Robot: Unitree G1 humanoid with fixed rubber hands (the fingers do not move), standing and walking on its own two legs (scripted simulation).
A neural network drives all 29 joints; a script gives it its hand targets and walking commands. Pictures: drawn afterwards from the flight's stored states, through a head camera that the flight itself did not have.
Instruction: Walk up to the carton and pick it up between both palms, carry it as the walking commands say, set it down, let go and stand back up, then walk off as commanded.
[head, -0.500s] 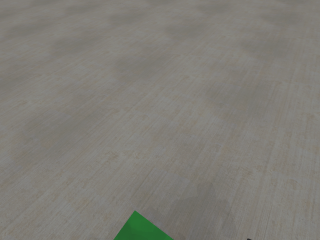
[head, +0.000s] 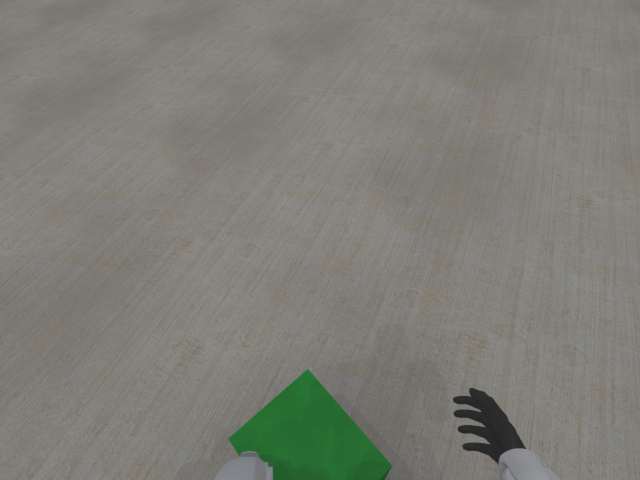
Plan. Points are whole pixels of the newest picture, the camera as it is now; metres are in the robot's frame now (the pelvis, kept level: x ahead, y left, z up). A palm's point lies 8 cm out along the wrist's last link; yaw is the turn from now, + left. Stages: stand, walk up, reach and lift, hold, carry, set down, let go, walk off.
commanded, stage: walk off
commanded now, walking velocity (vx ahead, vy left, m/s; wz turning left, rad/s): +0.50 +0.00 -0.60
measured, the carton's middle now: (311, 461) +0.27 +0.08 -0.65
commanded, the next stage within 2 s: none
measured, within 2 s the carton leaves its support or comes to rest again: neither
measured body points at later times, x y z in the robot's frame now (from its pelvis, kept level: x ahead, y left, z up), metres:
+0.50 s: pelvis +0.23 -0.03 -0.03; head +0.25 -0.06 +0.41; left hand +0.47 +0.16 -0.12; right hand +0.23 -0.30 -0.17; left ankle +0.11 +0.18 -0.71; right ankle +0.28 -0.15 -0.74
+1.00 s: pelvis +0.44 -0.04 -0.01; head +0.47 -0.04 +0.44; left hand +0.61 +0.16 -0.15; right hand +0.44 -0.35 -0.11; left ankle +0.49 +0.08 -0.74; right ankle +0.30 -0.13 -0.70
